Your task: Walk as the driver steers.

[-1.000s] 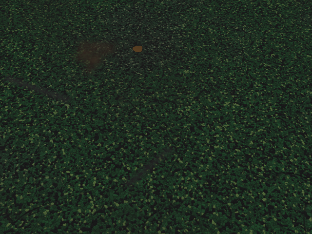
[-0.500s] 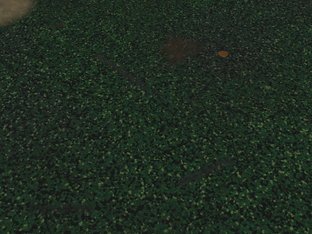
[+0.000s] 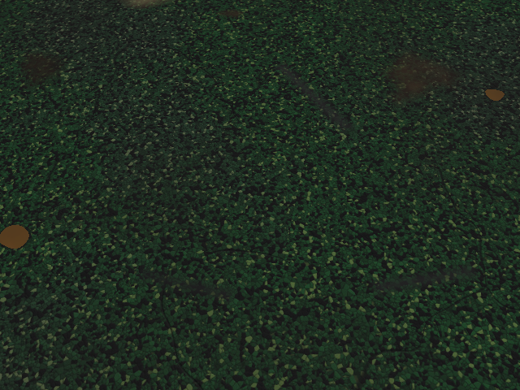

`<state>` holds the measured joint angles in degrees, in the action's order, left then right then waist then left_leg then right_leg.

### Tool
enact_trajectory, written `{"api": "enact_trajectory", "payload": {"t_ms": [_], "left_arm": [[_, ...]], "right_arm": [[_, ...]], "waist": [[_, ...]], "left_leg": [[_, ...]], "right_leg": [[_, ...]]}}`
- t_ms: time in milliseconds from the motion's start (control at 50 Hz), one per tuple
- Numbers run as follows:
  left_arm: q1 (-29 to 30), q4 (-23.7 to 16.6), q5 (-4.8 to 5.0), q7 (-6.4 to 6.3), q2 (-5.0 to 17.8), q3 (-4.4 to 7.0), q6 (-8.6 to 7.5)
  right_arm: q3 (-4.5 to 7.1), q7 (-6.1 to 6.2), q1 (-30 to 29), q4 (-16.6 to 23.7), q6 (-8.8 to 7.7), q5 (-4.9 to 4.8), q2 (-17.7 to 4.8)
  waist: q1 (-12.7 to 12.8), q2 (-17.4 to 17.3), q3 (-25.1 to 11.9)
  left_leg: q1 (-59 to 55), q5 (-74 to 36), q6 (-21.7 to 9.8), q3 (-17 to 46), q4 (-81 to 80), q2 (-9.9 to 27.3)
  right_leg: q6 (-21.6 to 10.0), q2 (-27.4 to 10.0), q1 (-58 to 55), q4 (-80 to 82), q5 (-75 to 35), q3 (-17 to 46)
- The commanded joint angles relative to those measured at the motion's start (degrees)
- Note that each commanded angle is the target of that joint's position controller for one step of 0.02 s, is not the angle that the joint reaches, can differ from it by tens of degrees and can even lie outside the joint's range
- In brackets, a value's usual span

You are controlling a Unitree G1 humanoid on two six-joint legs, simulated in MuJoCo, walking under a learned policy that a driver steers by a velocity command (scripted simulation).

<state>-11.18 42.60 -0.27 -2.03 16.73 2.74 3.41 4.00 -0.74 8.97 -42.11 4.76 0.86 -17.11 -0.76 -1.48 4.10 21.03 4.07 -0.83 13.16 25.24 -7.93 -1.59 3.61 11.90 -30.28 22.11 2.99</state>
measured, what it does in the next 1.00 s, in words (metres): steps on the spot: left foot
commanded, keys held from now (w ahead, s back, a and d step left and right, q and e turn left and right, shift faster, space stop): no key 0.92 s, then w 0.08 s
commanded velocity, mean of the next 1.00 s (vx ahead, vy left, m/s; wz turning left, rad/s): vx -0.01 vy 0.00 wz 0.08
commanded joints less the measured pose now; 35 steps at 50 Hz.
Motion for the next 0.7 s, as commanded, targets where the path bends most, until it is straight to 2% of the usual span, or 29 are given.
{"api": "enact_trajectory", "payload": {"t_ms": [20,40,60,80,100,120,180,220,260,280,300,320,340,360,380,400,420,480,580,700], "left_arm": [[-4.9,-2.6,-0.93,-1.3,10.3,2.2,-1.41],[0.2,-4.1,-1.9,-0.45,13.7,2.8,-1.58],[1.7,-3.7,-1.92,-0.03,10.4,2.1,-1.93],[6.0,-4.0,-1.3,0.25,7.3,1.2,-2.38],[7.8,-4.5,-1.24,0.44,6.0,0.87,-2.59],[7.7,-4.5,-0.91,0.19,5.4,0.71,-2.79],[1.9,-2.2,-0.48,0.03,4.0,0.11,-3.09],[-1.6,0.0,-0.51,-0.12,4.5,0.05,-3.18],[-3.0,1.5,-0.91,0.1,5.9,0.32,-2.77],[-3.7,2.3,-1.16,0.29,6.6,0.56,-2.47],[-3.7,2.9,-1.08,0.42,6.9,0.65,-2.26],[-3.5,3.6,-0.76,0.49,6.9,0.66,-2.25],[-4.2,4.1,-0.74,0.54,6.3,0.49,-2.68],[-4.6,3.8,-0.5,0.97,4.8,0.06,-3.41],[-3.7,3.7,0.47,1.19,2.5,-0.47,-3.74],[-1.6,5.1,0.01,0.87,3.3,-0.46,-3.59],[-0.8,6.1,-0.18,0.75,3.9,-0.21,-3.39],[-1.3,8.4,-0.37,1.05,3.4,-0.25,-3.07],[-2.4,12.8,-0.39,0.86,2.1,-0.79,-2.97],[-3.3,16.5,-0.42,0.64,1.4,-1.33,-3.13]], "right_arm": [[1.38,0.81,6.4,1.1,-1.01,-0.59,-4.4],[2.56,1.45,1.0,2.0,-1.28,0.71,-8.0],[2.92,1.54,0.0,1.9,-1.4,1.36,-8.9],[2.88,1.04,2.8,0.3,-1.41,0.94,-8.0],[2.71,0.73,5.3,-1.3,-1.29,0.59,-7.4],[2.58,0.47,6.4,-2.4,-1.16,0.58,-7.0],[1.34,0.44,3.3,-2.7,-0.97,0.23,-4.5],[0.34,0.82,1.9,-3.1,-0.79,-0.05,-2.9],[-0.29,1.39,1.9,-4.0,-0.81,-0.58,-2.5],[-0.36,1.85,2.4,-4.7,-0.98,-0.96,-2.7],[-0.48,2.27,4.0,-5.8,-1.27,-1.18,-2.6],[-0.76,2.63,6.3,-7.2,-1.76,-1.13,-2.1],[-0.68,2.99,7.1,-8.1,-2.37,-0.77,-3.3],[-0.57,3.3,7.4,-8.3,-3.15,0.09,-5.6],[-0.75,2.87,3.8,-9.0,-3.54,-0.08,-6.7],[-1.66,2.25,2.4,-9.0,-4.09,-0.15,-3.4],[-1.93,2.06,2.6,-9.6,-4.51,-0.07,-3.0],[-2.31,2.7,4.1,-12.4,-4.83,-0.28,-3.5],[-2.85,2.88,4.1,-15.0,-4.74,-0.26,-2.7],[-3.23,2.92,4.7,-17.4,-4.91,-0.31,-2.1]], "waist": [[-0.6,9.0,-7.1],[1.7,13.0,-1.0],[0.0,8.2,0.2],[-3.1,7.6,0.1],[-3.7,8.4,-0.9],[-3.2,9.8,-1.5],[0.6,9.1,-2.0],[2.5,10.2,-2.6],[3.3,12.0,-3.0],[3.4,12.6,-2.8],[2.5,11.9,-2.8],[0.8,10.2,-3.0],[0.7,8.5,-4.3],[1.6,4.4,-7.0],[4.0,-3.4,-4.8],[2.3,-1.9,-4.9],[1.5,-1.8,-3.9],[1.6,-3.9,-2.2],[1.5,-1.0,-0.1],[1.4,0.9,-0.1]], "left_leg": [[4.0,25.1,0.5,3.1,10.2,1.6],[8.0,27.2,1.4,-3.7,22.3,-4.4],[3.6,24.0,1.0,-0.3,31.6,-1.6],[2.4,20.1,0.6,-0.6,36.0,-1.9],[1.9,18.1,1.0,-1.6,39.0,-1.8],[3.0,17.4,1.5,-2.7,40.8,-1.4],[5.4,19.3,3.4,-4.1,31.4,0.8],[3.0,21.7,3.8,-6.1,20.9,2.6],[-2.4,24.9,3.2,-10.3,11.0,3.7],[-4.5,24.2,2.7,-11.5,6.4,3.6],[-7.5,19.6,2.0,-12.2,-0.1,3.6],[-12.5,9.7,1.3,-12.2,-9.7,4.3],[-18.2,3.0,0.5,-8.7,-13.4,6.6],[-23.6,0.0,-0.5,-2.6,-12.3,12.4],[-17.0,-6.9,-2.9,0.0,-8.1,15.7],[-15.0,-4.8,-3.4,-0.5,-7.9,15.6],[-13.5,-1.6,-2.9,-1.3,-8.6,14.4],[-11.1,2.5,-2.1,-2.1,-10.2,12.9],[-9.8,8.3,-2.6,-2.0,-11.4,12.6],[-9.8,8.6,-3.1,-2.3,-11.2,12.3]], "right_leg": [[-5.4,-18.2,-8.1,19.2,6.7,19.3],[-11.5,-25.0,6.7,22.0,3.9,26.9],[-12.2,-22.5,11.6,20.6,-1.5,23.2],[-10.2,-18.0,11.9,18.9,-6.1,16.9],[-8.8,-14.9,9.8,17.5,-10.2,12.4],[-9.0,-13.7,6.5,16.4,-13.7,10.6],[-9.8,-13.4,-3.5,14.4,-17.6,9.8],[-9.7,-13.8,-7.9,13.5,-17.5,10.6],[-9.6,-13.7,-8.1,12.5,-19.2,10.9],[-9.6,-13.8,-7.9,11.6,-22.5,11.4],[-8.9,-13.5,-7.4,10.2,-26.5,11.2],[-7.1,-13.0,-5.7,8.7,-29.4,10.4],[-4.7,-12.8,-3.0,8.1,-29.8,10.4],[-2.5,-11.2,0.3,6.5,-27.1,8.5],[-1.2,-6.7,-0.8,10.1,-18.3,4.1],[-0.8,-6.4,-4.4,10.8,-16.0,3.7],[-0.8,-6.4,-5.2,10.3,-16.6,3.8],[-1.0,-7.2,-6.3,10.1,-18.6,3.9],[0.0,-7.0,-4.7,11.0,-16.4,3.7],[0.3,-7.2,-4.0,11.1,-16.4,3.8]]}}
Velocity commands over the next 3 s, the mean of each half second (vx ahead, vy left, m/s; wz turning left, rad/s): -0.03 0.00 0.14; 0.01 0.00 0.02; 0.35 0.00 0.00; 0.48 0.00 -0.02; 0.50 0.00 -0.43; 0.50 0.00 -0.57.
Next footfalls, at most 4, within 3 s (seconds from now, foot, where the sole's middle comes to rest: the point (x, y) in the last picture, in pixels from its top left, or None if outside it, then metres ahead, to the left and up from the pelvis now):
0.36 left None -0.05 0.11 -0.77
1.70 left None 0.41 0.04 -0.77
2.24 right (313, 292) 0.71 -0.11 -0.77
2.78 left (285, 191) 1.07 -0.05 -0.77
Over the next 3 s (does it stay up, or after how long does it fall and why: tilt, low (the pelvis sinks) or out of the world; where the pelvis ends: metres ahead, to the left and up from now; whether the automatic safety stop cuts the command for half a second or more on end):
stays up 0.98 -0.11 0.01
